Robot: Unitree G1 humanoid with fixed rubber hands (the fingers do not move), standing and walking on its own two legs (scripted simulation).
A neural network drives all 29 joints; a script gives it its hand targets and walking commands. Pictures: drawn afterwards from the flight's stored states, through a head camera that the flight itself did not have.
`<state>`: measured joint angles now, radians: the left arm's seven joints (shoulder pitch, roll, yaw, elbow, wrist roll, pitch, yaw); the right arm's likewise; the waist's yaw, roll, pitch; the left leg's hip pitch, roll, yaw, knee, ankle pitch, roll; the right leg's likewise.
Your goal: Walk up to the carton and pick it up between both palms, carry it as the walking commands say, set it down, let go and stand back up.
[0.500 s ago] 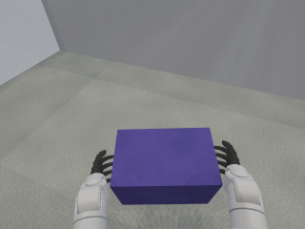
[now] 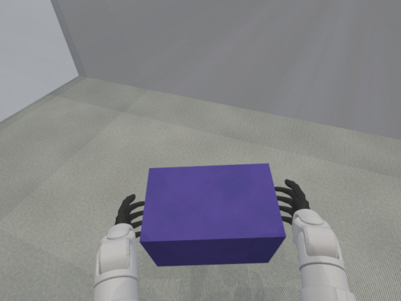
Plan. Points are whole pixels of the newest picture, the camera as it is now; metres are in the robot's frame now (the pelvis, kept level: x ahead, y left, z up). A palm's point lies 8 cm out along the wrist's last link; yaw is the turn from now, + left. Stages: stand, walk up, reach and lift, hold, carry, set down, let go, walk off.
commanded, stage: set down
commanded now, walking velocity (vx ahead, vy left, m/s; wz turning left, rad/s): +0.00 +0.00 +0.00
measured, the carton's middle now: (210, 217) +0.34 +0.00 -0.04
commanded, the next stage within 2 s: none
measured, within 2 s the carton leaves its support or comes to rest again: neither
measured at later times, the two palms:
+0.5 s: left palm (122, 243) +0.27 +0.20 -0.02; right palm (285, 222) +0.30 -0.16 -0.01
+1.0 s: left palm (135, 255) +0.29 +0.19 -0.12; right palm (276, 235) +0.32 -0.17 -0.10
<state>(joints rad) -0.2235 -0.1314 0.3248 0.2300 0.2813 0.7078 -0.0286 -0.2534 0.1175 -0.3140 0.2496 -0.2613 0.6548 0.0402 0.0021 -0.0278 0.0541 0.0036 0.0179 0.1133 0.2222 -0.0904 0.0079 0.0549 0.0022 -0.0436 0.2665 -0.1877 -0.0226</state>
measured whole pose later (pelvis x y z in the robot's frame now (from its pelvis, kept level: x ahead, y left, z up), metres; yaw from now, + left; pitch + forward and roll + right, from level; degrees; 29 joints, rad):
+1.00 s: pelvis -0.06 +0.00 -0.06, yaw -1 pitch +19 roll +1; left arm -0.52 -0.12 0.51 0.36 0.31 0.40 -0.07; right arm -0.60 0.12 -0.48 0.42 -0.31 0.35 0.09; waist 0.02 -0.04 0.08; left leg -0.90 0.06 0.12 0.75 -0.18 0.03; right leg -0.88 0.01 -0.02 0.83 -0.29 -0.03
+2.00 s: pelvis -0.09 +0.00 -0.20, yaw -2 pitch +44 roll +1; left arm -0.86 -0.05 0.53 0.45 0.23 0.44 0.00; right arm -0.95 -0.02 -0.50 0.54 -0.22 0.37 0.00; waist 0.01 -0.05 -0.12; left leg -1.80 0.04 0.04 1.37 -0.34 0.02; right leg -1.76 0.02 -0.01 1.44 -0.45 -0.03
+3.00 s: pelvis -0.11 +0.00 -0.34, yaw -2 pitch +45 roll +1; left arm -1.21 0.14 0.45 0.63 0.07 0.38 0.09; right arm -1.36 -0.24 -0.35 0.75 -0.08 0.34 -0.09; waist 0.03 -0.05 0.15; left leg -2.21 0.02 0.02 1.86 -0.43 0.00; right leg -2.17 0.04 -0.02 1.94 -0.55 -0.03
